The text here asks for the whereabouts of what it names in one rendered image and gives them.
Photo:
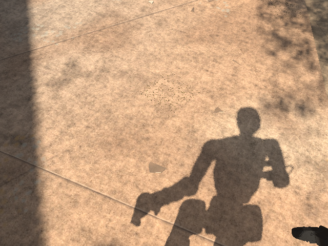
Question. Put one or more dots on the robot right hand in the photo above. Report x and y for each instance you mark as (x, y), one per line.
(318, 235)

